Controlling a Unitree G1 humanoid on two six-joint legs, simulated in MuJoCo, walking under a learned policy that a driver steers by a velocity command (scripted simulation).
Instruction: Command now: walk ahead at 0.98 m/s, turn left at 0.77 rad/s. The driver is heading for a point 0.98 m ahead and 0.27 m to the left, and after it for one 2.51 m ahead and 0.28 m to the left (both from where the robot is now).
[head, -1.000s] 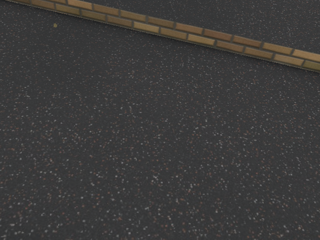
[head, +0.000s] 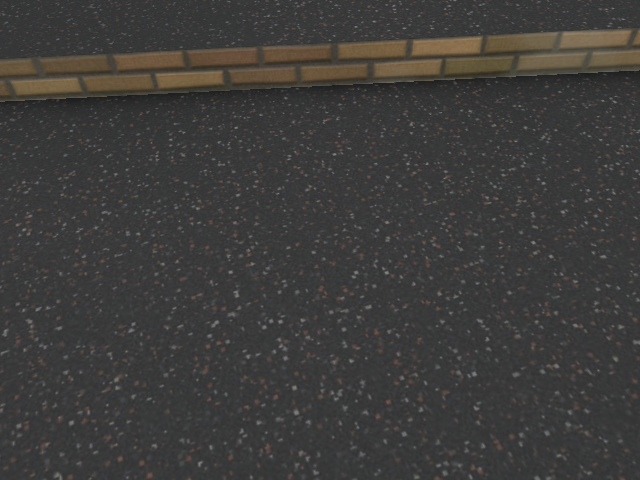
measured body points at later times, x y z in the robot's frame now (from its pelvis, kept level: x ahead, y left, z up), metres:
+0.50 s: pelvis +0.42 +0.08 +0.03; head +0.45 +0.11 +0.48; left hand +0.57 +0.38 -0.04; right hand +0.50 -0.18 -0.10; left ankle +0.31 +0.06 -0.71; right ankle +0.69 -0.02 -0.63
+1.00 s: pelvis +0.86 +0.25 +0.03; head +0.89 +0.27 +0.48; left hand +0.65 +0.44 -0.09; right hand +1.20 +0.21 +0.00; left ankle +0.98 +0.47 -0.66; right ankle +0.78 +0.12 -0.71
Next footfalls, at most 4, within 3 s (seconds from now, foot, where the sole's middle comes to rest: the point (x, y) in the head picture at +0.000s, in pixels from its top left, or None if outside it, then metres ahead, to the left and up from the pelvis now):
0.20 left None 0.35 0.07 -0.74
0.66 right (277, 329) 0.81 0.14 -0.74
1.08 left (146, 251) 1.06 0.49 -0.74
1.48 right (234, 181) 1.31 0.27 -0.74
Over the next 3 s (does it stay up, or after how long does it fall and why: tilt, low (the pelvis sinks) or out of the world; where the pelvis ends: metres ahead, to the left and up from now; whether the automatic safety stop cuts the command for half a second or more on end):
stays up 1.52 0.36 0.03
